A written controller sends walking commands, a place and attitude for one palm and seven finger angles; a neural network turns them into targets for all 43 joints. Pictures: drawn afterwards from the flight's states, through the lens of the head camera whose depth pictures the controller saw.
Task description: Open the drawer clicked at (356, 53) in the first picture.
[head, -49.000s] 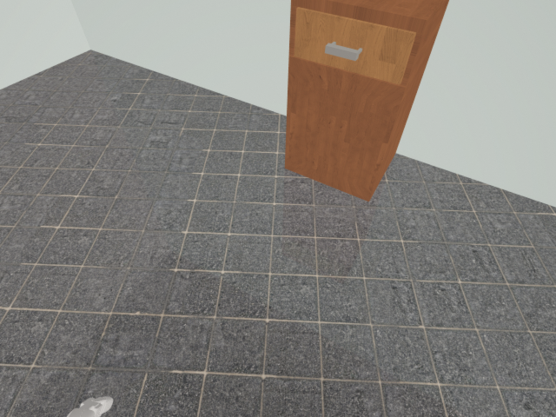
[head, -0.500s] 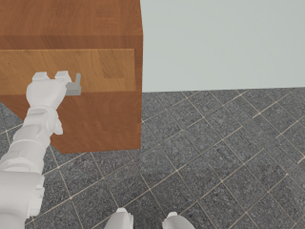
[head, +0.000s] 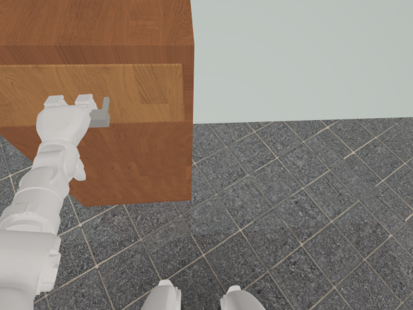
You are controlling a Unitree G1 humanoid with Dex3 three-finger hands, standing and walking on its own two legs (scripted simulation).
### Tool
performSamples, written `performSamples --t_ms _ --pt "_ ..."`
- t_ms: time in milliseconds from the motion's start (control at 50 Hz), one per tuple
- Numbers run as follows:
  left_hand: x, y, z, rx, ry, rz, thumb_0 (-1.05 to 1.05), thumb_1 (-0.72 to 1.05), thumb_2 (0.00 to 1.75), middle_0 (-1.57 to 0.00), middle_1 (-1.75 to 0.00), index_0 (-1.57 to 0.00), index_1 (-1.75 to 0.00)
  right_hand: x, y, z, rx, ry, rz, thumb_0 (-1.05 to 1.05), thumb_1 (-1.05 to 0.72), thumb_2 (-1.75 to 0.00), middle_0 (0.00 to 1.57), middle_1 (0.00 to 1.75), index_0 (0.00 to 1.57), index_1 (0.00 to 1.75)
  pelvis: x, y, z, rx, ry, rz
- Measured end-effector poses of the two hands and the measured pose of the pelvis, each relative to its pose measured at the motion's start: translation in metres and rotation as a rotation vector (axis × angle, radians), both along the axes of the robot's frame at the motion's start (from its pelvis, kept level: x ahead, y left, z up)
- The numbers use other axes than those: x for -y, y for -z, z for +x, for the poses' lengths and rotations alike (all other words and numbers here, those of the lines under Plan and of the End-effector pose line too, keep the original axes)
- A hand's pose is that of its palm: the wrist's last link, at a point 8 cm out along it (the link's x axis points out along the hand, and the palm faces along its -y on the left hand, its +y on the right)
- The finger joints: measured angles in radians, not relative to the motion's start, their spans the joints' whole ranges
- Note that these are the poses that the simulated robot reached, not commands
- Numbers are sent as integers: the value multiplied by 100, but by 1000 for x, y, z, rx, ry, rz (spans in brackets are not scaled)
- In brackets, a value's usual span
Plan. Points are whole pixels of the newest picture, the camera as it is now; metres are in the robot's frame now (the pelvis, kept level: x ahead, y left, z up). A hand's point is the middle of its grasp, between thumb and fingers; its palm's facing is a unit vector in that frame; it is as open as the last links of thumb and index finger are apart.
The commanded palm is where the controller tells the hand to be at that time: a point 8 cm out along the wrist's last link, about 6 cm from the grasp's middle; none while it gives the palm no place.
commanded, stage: close the thumb around the handle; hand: left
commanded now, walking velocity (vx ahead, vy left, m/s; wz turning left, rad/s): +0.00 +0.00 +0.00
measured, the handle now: (80, 110) +0.52 +0.26 +0.02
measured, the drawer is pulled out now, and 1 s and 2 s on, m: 0.00 0.01 0.13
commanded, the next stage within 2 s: pull the drawer open in 0.72 s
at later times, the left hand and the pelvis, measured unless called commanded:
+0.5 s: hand (76, 137) +0.46 +0.26 +0.00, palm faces -0.06 -0.02 -1.00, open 7.8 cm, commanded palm +0.45 +0.26 +0.05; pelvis +0.01 +0.00 +0.00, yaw +0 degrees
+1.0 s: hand (76, 139) +0.46 +0.26 +0.00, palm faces -0.06 -0.03 -1.00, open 6.2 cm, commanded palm +0.43 +0.26 +0.05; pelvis +0.01 +0.00 +0.01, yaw -1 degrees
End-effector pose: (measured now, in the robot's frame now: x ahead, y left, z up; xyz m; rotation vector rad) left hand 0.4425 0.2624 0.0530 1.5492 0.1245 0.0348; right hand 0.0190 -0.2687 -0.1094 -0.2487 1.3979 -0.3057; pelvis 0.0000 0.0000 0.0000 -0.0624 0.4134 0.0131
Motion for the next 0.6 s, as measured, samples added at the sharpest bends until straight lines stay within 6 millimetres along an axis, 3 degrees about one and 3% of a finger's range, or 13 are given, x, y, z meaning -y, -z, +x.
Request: performSamples --t_ms 120,220,600 --pt "0 -1 0 -5 -3 -7 0 -46 32 -28 -120 -33 -120 0 -1 2 -1 3 4 0 -91 -90 21 30 20 30 0 -2 3 5 5 2" --pt "0 -1 0 -11 1 -7 0 -32 38 -28 -122 -34 -122 0 -3 6 6 3 4 0 -91 -90 21 30 20 30 1 -3 5 8 6 3" --pt "0 -1 5 -13 -2 4 0 62 78 -34 -131 -40 -132 1 -3 13 17 -5 -2 0 -91 -90 21 30 20 30 1 -2 5 1 1 3"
